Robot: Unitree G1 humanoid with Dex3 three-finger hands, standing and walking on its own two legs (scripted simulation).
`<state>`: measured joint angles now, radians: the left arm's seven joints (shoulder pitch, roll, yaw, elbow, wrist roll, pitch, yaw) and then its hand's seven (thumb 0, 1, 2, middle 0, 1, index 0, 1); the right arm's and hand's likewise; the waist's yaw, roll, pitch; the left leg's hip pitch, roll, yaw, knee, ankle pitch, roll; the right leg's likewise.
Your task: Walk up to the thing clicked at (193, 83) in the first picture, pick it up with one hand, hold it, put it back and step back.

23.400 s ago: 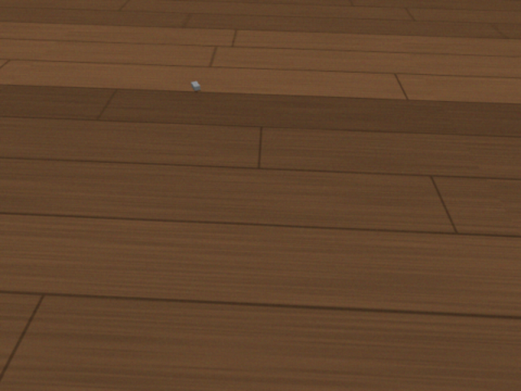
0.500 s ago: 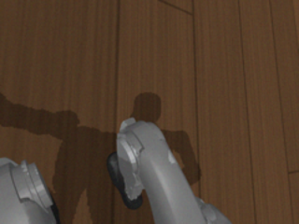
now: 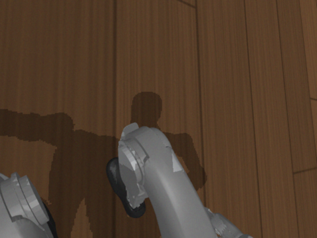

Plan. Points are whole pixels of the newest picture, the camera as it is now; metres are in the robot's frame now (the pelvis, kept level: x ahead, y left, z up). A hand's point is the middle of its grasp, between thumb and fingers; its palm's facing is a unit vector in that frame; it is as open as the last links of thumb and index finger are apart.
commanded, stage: rest palm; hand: left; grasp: from above
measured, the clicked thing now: out of the picture +0.47 +0.35 -0.30
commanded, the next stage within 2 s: close in 0.38 s
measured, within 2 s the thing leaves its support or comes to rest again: neither
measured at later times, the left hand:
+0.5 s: hand out of the picture +0.46 +0.33 -0.26, palm faces -0.42 -0.19 -0.89, open 12.0 cm
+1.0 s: hand out of the picture +0.46 +0.33 -0.26, palm faces -0.41 -0.19 -0.89, open 10.0 cm
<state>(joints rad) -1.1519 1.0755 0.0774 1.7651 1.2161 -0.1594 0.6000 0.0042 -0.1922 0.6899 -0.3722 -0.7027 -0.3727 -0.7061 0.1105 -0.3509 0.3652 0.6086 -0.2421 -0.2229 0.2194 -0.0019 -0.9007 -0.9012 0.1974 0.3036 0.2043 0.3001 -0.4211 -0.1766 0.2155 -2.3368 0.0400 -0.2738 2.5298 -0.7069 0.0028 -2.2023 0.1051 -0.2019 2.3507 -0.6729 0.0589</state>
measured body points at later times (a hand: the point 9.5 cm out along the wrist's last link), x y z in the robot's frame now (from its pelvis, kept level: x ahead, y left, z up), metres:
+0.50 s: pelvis +0.00 +0.00 +0.00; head +0.29 +0.14 +0.31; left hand +0.48 +0.34 -0.21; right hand +0.04 -0.24 -0.04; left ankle +0.07 +0.13 -0.28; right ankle +0.11 -0.11 -0.28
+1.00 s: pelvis +0.00 +0.00 +0.01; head +0.29 +0.14 +0.31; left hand +0.48 +0.34 -0.21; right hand +0.04 -0.24 -0.04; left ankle +0.07 +0.13 -0.28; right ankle +0.11 -0.11 -0.28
